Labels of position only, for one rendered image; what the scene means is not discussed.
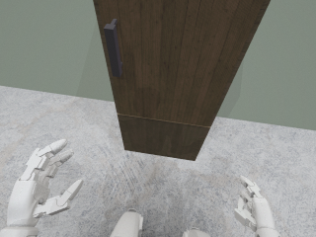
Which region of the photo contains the cupboard door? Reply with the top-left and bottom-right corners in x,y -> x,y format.
98,0 -> 265,126

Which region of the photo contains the robot left thigh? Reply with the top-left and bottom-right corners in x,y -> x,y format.
110,211 -> 143,237

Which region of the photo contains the robot right hand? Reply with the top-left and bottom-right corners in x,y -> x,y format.
234,175 -> 276,232

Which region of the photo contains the left robot forearm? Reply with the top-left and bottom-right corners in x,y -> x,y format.
0,226 -> 39,237

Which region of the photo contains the left robot shin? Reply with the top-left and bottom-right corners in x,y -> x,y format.
128,208 -> 137,213

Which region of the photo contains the right robot forearm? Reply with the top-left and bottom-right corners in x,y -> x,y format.
255,227 -> 281,237

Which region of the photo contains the robot left hand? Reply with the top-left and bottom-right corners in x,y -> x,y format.
7,138 -> 84,227

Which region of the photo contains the handle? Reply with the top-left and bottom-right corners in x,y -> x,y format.
104,19 -> 122,77

